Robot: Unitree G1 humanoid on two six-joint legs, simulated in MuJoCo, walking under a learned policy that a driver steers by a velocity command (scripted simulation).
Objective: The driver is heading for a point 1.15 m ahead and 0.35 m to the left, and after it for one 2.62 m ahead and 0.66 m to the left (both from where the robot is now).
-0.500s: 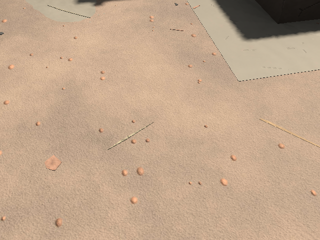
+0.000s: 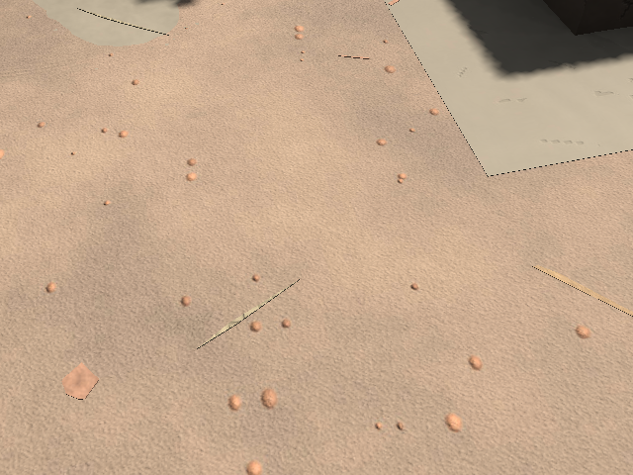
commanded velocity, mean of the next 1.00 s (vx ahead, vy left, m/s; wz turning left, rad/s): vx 0.41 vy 0.00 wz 0.46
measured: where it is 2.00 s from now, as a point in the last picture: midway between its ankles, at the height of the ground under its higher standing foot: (220, 380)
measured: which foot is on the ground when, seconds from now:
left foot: up 0.00-0.42, down 0.44-0.90, up 0.92-1.00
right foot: down 0.00-0.42, up 0.44-0.88, down 0.90-1.00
